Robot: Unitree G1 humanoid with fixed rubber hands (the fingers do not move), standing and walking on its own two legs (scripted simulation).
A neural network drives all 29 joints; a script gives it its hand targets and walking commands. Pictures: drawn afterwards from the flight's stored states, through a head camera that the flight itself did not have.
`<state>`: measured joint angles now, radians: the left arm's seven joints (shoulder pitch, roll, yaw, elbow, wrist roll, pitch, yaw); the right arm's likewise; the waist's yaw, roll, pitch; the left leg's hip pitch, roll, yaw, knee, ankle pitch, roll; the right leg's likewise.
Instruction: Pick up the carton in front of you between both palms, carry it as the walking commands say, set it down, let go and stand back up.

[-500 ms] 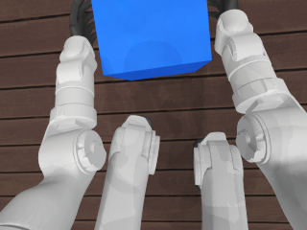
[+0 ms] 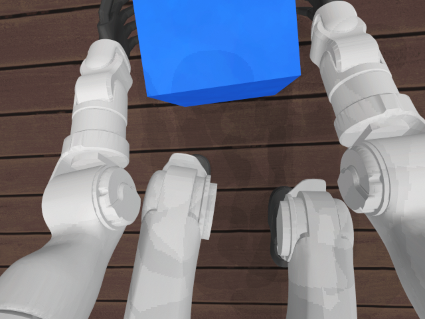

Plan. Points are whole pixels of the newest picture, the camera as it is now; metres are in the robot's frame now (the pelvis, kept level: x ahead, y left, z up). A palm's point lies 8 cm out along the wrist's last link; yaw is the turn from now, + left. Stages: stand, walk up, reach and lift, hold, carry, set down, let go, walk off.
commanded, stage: set down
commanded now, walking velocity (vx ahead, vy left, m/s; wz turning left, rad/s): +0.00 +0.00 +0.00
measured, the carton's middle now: (219, 38) +0.52 +0.11 -0.25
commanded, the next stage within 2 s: let go in 1.58 s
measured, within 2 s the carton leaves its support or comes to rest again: neither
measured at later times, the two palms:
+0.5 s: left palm (94, 51) +0.46 +0.31 -0.20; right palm (337, 17) +0.56 -0.06 -0.20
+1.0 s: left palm (12, 7) +0.47 +0.32 -0.04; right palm out of the picture +0.58 -0.05 -0.04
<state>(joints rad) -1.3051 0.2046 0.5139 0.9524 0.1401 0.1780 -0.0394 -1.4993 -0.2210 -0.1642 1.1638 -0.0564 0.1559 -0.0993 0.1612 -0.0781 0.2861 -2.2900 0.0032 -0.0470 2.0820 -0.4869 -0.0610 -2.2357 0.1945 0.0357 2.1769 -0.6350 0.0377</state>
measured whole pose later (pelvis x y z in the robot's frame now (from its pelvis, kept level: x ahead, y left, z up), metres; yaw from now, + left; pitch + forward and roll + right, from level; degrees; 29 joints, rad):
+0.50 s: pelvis +0.00 +0.01 -0.01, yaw +1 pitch +38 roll +1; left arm -1.35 0.38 0.39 1.18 -0.12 -0.01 0.03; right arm -1.49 -0.36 0.04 1.11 0.14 0.10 -0.10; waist 0.15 -0.02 0.40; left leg -2.29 0.03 -0.01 2.11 -0.48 -0.02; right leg -2.22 0.13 0.03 2.21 -0.64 0.04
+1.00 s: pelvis +0.00 +0.01 +0.07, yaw +2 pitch +44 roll -2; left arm -1.18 0.28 0.34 0.89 -0.10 0.13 0.07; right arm -1.36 -0.31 -0.15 1.02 0.03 0.18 -0.10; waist 0.15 -0.05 0.06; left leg -2.18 -0.02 -0.03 1.85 -0.44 -0.01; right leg -2.08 0.08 0.02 1.93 -0.62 0.03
